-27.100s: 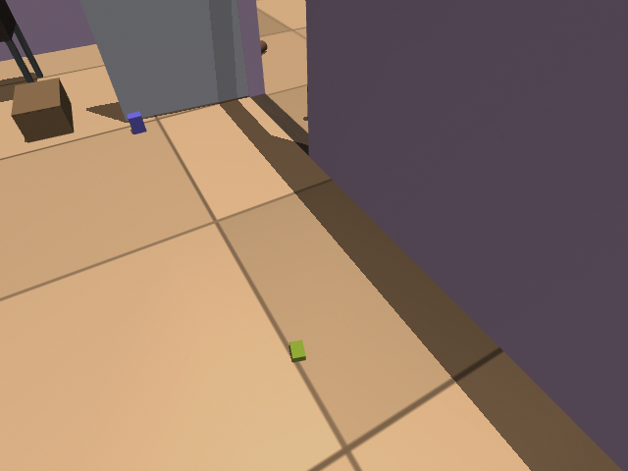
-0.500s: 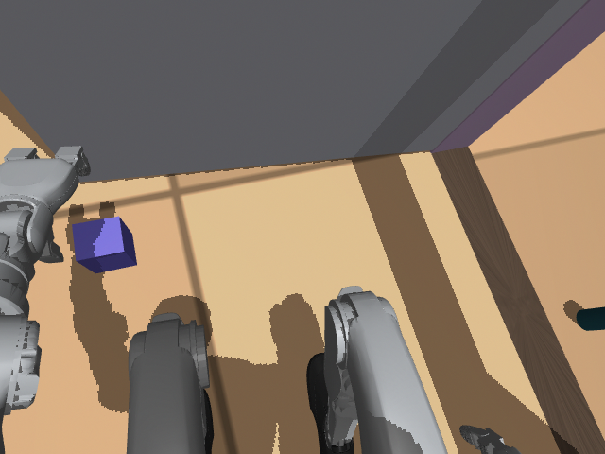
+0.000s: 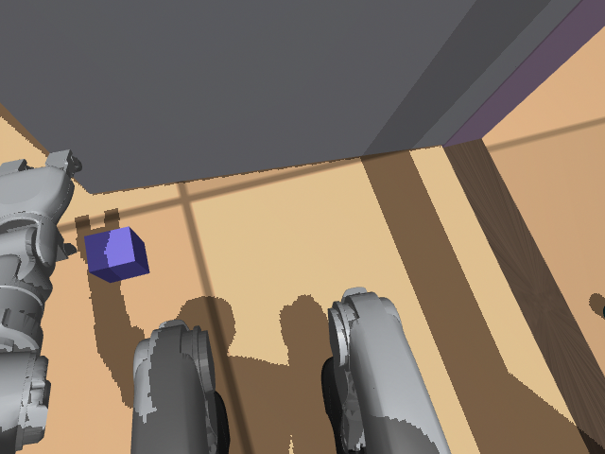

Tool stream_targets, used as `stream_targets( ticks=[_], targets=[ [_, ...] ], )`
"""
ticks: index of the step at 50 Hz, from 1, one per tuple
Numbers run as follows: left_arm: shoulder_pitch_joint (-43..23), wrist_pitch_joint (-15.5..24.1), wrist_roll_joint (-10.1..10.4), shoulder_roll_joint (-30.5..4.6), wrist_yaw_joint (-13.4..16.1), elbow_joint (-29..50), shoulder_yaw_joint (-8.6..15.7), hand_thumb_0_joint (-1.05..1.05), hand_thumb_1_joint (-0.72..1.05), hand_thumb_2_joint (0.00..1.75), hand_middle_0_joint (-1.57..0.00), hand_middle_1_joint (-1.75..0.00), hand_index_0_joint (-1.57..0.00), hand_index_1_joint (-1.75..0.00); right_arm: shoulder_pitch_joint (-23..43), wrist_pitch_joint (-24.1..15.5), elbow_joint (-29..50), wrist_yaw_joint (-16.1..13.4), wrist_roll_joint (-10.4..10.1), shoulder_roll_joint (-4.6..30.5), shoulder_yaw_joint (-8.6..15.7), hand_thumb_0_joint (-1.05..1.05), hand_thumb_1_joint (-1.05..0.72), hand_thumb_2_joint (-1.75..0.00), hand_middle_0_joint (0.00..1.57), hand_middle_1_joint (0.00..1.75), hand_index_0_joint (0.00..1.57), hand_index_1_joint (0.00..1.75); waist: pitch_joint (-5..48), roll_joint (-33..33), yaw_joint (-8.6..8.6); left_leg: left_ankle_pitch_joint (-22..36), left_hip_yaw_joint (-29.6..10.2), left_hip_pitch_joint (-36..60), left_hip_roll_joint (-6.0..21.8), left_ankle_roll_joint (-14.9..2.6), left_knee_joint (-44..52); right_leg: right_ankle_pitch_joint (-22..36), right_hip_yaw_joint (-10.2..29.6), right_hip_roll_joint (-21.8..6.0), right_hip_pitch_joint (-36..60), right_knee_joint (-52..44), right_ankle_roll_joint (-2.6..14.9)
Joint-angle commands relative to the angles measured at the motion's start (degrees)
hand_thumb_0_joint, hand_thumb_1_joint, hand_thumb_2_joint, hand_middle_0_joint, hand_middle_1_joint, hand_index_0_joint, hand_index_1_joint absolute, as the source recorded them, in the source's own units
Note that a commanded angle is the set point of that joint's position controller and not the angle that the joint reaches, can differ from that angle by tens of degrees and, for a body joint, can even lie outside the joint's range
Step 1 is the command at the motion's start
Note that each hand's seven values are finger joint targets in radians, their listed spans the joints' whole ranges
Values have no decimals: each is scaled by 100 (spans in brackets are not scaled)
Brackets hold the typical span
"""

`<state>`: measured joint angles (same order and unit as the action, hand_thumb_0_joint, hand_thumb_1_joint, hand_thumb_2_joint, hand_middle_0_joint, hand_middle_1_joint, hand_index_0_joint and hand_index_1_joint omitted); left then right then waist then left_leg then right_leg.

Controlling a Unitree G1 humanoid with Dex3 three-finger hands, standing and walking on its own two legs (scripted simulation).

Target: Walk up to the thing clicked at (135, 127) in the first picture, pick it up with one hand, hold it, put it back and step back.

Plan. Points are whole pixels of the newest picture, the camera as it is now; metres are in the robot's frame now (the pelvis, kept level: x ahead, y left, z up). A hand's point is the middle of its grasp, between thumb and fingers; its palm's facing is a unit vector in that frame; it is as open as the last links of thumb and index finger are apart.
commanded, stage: home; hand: left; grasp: from above
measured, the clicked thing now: (119, 256) +0.47 +0.27 -0.34
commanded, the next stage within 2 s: none
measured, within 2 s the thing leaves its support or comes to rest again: neither
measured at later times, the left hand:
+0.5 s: hand out of the picture +0.29 +0.22 +0.08, palm faces -0.19 -0.78 -0.60, open 7.5 cm
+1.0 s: hand out of the picture +0.24 +0.19 +0.27, palm faces +0.15 -0.96 -0.22, open 7.4 cm
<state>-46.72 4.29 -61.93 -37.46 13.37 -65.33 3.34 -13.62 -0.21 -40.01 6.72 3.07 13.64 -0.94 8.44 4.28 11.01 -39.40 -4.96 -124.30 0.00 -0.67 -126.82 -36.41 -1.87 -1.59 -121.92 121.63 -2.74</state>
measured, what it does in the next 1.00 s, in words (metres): rises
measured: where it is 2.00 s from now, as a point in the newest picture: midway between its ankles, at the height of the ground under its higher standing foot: outside the picture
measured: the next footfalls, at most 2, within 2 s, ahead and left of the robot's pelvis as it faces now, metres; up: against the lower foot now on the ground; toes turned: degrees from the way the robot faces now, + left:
none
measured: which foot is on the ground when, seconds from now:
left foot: down 0.00-1.00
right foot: down 0.00-1.00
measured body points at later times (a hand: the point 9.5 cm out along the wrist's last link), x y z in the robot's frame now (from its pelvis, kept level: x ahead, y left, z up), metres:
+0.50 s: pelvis +0.02 -0.01 +0.18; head +0.15 +0.02 +0.62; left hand +0.30 +0.26 +0.12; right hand +0.24 -0.24 +0.09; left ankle +0.07 +0.12 -0.36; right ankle +0.10 -0.14 -0.36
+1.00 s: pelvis +0.09 +0.00 +0.32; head +0.11 +0.00 +0.77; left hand +0.23 +0.24 +0.29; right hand +0.25 -0.23 +0.25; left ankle +0.07 +0.12 -0.36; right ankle +0.10 -0.14 -0.36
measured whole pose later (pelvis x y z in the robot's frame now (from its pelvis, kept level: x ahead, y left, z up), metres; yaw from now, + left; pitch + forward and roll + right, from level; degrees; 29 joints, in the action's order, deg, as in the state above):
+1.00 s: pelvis +0.09 +0.00 +0.32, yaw +5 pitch +13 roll -3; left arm 28.4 -25.9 4.1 -12.7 3.8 7.8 1.8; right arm -18.2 -10.1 -29.3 -10.5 -1.7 12.3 -2.9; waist 10.6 3.2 3.1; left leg -29.3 -3.3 -42.7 2.0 0.6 -59.4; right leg -26.7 -3.4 -0.8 -40.9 55.1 -1.0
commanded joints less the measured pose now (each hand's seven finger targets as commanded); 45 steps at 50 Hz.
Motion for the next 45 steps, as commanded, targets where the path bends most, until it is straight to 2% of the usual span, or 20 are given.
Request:
stream_targets(
  ticks=[1,2,4,7,10,12,13,14,15,18,19,20,23,29,30,36,40,42,43,45],
  targets=[
    [-133,-202,1058,-794,-466,1772,65,0,46,82,-19,-34,-19,-35,-820,-14,533,-156,-228,1433,627,0,-90,-90,20,30,20,30,3762,348,-183,726,132,3098,-122,-158,2355,878,-396,178,2973,-1951,400],
    [-319,-186,1297,-840,-586,2588,68,0,54,83,-19,-33,-19,-33,-716,-10,625,-181,-263,1387,645,0,-90,-90,20,30,20,30,4011,526,-272,849,158,3292,-97,-142,2471,970,-366,201,3237,-2012,417],
    [204,-296,1613,-911,-723,2856,246,0,70,84,-19,-29,-19,-29,-531,21,681,-260,-321,1365,651,0,-90,-90,20,30,20,30,3890,398,-433,1077,154,3593,-77,-120,2622,1111,-319,198,3421,-2213,432],
    [879,-417,2078,-367,-820,3433,118,0,90,90,-20,-30,-20,-30,-300,10,742,-348,-379,1236,652,0,-90,-90,20,30,20,30,3464,418,-482,1182,104,4006,-29,-80,2990,1173,-264,170,3464,-2528,450],
    [1142,-534,2400,-322,-800,4201,226,0,90,90,-20,-30,-20,-30,-115,-26,867,-427,-425,1139,637,0,-90,-90,20,30,20,30,3634,521,-605,1211,151,4501,-2,-70,3364,1196,-194,160,3988,-2890,447],
    [1563,-652,2693,68,-805,4413,49,0,90,90,-20,-30,-20,-30,35,-76,928,-484,-450,1087,623,0,-90,-90,20,30,20,30,3317,456,-565,1119,150,4678,16,-63,3668,1134,-183,139,4125,-3164,437],
    [1694,-721,2845,86,-797,4569,124,0,90,90,-20,-30,-20,-30,111,-114,964,-524,-462,1097,634,0,-90,-90,20,30,20,30,3302,398,-606,996,130,4876,29,-59,3841,1040,-172,140,4262,-3333,429],
    [1909,-794,2958,255,-814,4592,26,0,90,90,-20,-30,-20,-30,182,-158,978,-564,-476,1068,621,0,-90,-90,20,30,20,30,3124,385,-567,901,116,4987,41,-45,3999,950,-165,145,4305,-3475,425],
    [1941,-842,3116,161,-804,5003,143,0,90,90,-20,-30,-20,-30,244,-204,1015,-610,-492,1081,630,0,-90,-90,20,30,20,30,3254,450,-639,792,84,5193,43,-37,4156,870,-147,134,4482,-3599,422],
    [2749,-1084,3571,610,-832,5350,-67,0,90,90,-20,-30,-20,-30,459,-354,1156,-734,-530,995,571,0,-90,-90,20,30,20,30,2964,247,-583,690,85,5477,34,-47,4527,804,-119,143,4922,-4044,399],
    [2796,-1145,3761,581,-830,5603,-4,0,90,90,-20,-30,-20,-30,526,-397,1185,-784,-535,992,559,0,-90,-90,20,30,20,30,2985,292,-597,679,70,5652,38,-40,4653,804,-96,135,5062,-4166,392],
    [3112,-1239,3894,628,-823,5497,3,0,90,90,-20,-30,-20,-30,611,-440,1215,-835,-554,970,518,0,-90,-90,20,30,20,30,2815,253,-626,655,59,5770,42,-31,4789,773,-93,151,5153,-4285,389],
    [3550,-1436,4357,788,-781,5936,-28,0,90,90,-20,-30,-20,-30,710,-572,1301,-966,-558,887,451,0,-90,-90,20,30,20,30,2451,187,-572,514,77,6039,42,-46,5138,662,-25,150,5515,-4750,364],
    [4682,-1807,5276,1084,-699,6683,16,0,90,90,-20,-30,-20,-30,633,-813,1537,-1193,-553,687,307,0,-90,-90,20,30,20,30,2150,73,-621,1024,153,6854,23,-56,5867,1068,11,183,6602,-5640,354],
    [4845,-1860,5394,1164,-698,6725,1,0,90,90,-20,-30,-20,-30,561,-851,1527,-1234,-538,651,280,0,-90,-90,20,30,20,30,2069,88,-588,1192,185,6992,25,-56,5963,1215,19,188,6782,-5759,352],
    [5818,-2245,5959,1480,-722,7317,115,0,90,90,-20,-30,-20,-30,321,-1015,1685,-1492,-510,554,134,0,-90,-90,20,30,20,30,1556,133,-704,1526,103,7874,41,-3,6846,1475,-48,197,7601,-6507,333],
    [6592,-2574,6312,1761,-759,7739,158,0,90,90,-20,-30,-20,-30,134,-1115,1847,-1638,-505,523,76,0,-90,-90,20,30,20,30,1343,4,-781,1992,134,8411,42,18,7299,1866,-142,240,8210,-6963,321],
    [6794,-2661,6436,1819,-802,8069,185,0,90,90,-20,-30,-20,-30,105,-1182,1886,-1695,-483,499,66,0,-90,-90,20,30,20,30,1175,131,-791,2231,147,8587,55,43,7487,2031,-190,262,8396,-7113,335],
    [7038,-2712,6479,1866,-827,8101,180,0,90,90,-20,-30,-20,-30,83,-1219,1903,-1723,-479,485,56,0,-90,-90,20,30,20,30,1163,66,-841,2376,147,8661,49,40,7528,2155,-223,264,8513,-7156,327],
    [7325,-2785,6546,1934,-878,8177,190,0,90,90,-20,-30,-20,-30,21,-1273,1972,-1765,-472,471,61,0,-90,-90,20,30,20,30,1041,-91,-813,2670,215,8712,11,8,7529,2395,-240,278,8686,-7305,327]
  ],
)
